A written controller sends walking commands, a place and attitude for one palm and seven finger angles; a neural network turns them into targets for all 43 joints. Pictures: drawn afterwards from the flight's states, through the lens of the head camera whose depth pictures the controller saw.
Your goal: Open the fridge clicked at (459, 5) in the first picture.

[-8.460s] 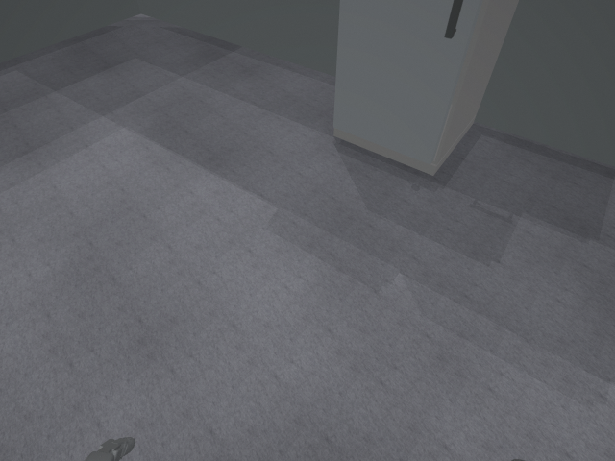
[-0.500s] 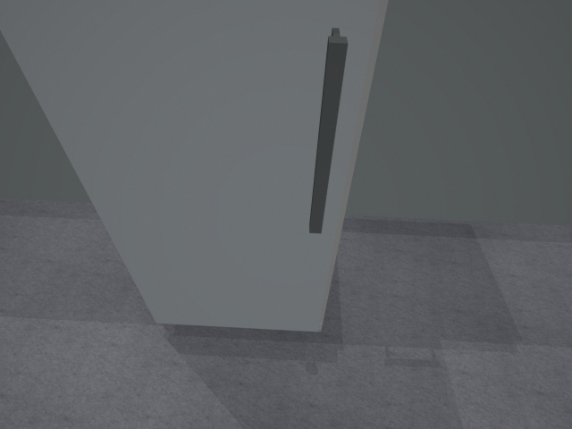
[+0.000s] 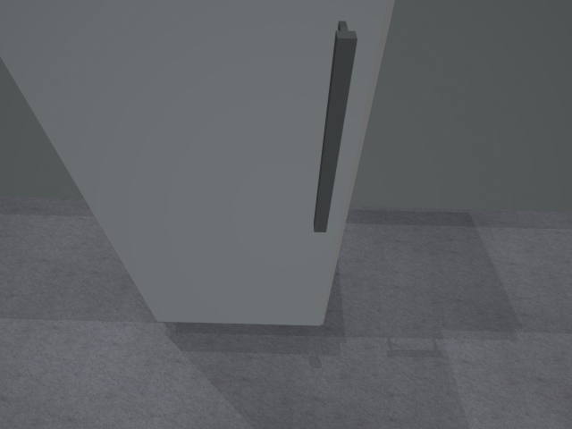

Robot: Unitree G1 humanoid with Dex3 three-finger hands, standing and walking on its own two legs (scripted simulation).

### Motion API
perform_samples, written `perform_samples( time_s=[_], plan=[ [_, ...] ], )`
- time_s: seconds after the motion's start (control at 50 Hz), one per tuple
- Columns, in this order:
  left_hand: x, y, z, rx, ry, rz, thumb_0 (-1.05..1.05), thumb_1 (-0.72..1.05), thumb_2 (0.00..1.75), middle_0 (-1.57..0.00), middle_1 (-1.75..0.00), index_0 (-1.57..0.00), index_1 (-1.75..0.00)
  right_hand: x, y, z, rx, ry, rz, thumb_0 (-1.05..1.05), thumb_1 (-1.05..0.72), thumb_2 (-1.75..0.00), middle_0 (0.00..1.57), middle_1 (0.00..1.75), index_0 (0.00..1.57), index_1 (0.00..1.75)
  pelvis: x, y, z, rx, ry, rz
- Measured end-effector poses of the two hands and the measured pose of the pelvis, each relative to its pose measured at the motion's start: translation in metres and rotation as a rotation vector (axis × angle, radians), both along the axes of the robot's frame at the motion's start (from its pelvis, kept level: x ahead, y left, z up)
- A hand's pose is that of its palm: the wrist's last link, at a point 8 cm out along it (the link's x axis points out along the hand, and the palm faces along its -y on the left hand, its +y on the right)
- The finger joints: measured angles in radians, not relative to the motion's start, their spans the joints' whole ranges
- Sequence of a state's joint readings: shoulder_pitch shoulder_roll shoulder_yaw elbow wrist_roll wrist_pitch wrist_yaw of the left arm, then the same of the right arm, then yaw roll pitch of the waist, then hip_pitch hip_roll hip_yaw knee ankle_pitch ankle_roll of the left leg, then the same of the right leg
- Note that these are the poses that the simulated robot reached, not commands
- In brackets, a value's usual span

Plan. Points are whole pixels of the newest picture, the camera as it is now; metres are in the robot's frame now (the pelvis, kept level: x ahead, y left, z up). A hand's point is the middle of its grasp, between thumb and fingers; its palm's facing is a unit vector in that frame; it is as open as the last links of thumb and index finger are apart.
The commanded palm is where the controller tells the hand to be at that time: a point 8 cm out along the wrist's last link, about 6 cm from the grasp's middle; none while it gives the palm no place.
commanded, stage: come to a stop and stand still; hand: right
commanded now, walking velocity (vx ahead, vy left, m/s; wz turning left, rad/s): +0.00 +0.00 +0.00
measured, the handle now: (329, 146) +0.54 -0.03 +0.11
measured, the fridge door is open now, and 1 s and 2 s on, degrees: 0 0 0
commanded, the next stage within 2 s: look again from close up in 0.34 s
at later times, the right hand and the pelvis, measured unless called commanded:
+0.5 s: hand out of the picture +0.05 -0.19 -0.17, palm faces -0.02 +0.97 -0.24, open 7.4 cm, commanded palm none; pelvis +0.01 +0.00 +0.00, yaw +0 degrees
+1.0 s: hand out of the picture +0.02 -0.19 -0.17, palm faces -0.01 +0.98 -0.21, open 7.4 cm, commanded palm none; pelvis +0.02 +0.00 +0.00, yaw +1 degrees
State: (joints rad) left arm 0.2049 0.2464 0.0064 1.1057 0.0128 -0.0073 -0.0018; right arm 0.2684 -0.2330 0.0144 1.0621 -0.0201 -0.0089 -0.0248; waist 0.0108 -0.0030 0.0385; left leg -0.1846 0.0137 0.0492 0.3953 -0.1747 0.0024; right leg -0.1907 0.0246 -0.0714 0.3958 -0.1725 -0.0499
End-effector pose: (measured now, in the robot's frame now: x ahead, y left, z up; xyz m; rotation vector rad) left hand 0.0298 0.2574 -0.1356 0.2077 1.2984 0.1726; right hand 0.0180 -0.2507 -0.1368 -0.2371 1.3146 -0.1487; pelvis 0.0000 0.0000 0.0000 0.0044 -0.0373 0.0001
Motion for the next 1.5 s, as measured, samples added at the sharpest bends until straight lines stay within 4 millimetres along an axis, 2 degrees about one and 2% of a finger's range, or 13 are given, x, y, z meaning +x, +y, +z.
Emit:
perform_samples(
  time_s=[0.2,0.34,0.46,0.9,1.5],
  plan=[
    [-0.001,-0.004,-0.002,-0.016,0.023,0.009,0.0,0.91,0.9,-0.21,-0.3,-0.2,-0.3,0.023,0.005,0.002,0.0,-0.033,0.01,0.01,-0.9,-0.9,0.2,0.3,0.2,0.3,0.008,0.002,0.001,-0.002,-0.004,0.001],
    [0.0,-0.009,-0.003,-0.029,0.025,0.012,0.0,0.91,0.9,-0.21,-0.3,-0.2,-0.3,0.03,0.009,0.003,0.007,-0.045,0.011,0.01,-0.9,-0.9,0.2,0.3,0.2,0.3,0.011,0.003,0.002,-0.002,-0.006,0.001],
    [0.0,-0.013,-0.003,-0.034,0.029,0.016,0.0,0.91,0.9,-0.21,-0.3,-0.2,-0.3,0.027,0.012,0.001,0.017,-0.033,0.007,0.01,-0.9,-0.9,0.2,0.3,0.2,0.3,0.013,0.003,0.003,-0.002,-0.007,0.004],
    [-0.012,-0.026,-0.005,-0.043,0.074,0.033,0.0,0.91,0.9,-0.2,-0.3,-0.2,-0.3,-0.003,0.017,-0.004,0.042,0.058,-0.027,0.01,-0.9,-0.9,0.2,0.3,0.2,0.3,0.018,-0.003,0.003,-0.002,-0.004,0.007],
    [-0.012,-0.036,-0.007,-0.056,0.088,0.056,0.0,0.91,0.9,-0.2,-0.3,-0.2,-0.3,0.012,0.022,-0.006,0.057,0.058,-0.021,0.01,-0.91,-0.9,0.2,0.3,0.2,0.3,0.029,-0.006,0.003,-0.004,0.003,0.018]
  ],
)
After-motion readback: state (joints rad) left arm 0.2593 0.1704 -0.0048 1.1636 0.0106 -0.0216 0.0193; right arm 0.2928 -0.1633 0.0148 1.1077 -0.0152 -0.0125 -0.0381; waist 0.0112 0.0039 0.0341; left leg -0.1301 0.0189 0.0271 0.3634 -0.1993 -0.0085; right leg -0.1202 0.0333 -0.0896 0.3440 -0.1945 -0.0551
